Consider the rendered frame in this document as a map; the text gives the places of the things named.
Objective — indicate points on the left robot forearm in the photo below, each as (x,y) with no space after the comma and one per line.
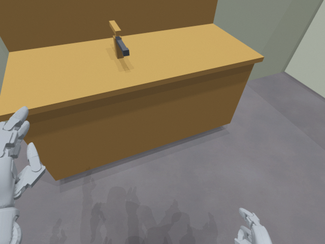
(10,231)

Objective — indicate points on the tap lever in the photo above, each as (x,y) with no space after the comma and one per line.
(124,49)

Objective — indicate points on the robot left hand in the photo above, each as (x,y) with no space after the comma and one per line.
(11,135)

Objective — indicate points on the robot right hand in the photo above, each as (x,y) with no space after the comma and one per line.
(258,233)

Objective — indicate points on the counter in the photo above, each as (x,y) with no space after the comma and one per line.
(88,105)

